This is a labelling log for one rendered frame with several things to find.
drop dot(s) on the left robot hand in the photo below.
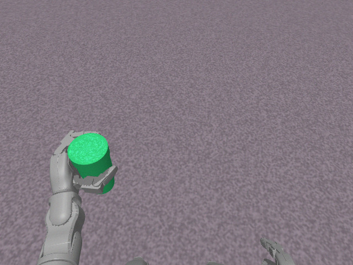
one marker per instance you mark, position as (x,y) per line
(65,177)

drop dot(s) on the right robot hand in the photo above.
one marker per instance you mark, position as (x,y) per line
(277,252)

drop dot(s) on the left robot arm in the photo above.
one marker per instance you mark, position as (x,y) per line
(64,221)

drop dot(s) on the cup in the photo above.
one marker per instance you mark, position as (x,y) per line
(90,155)

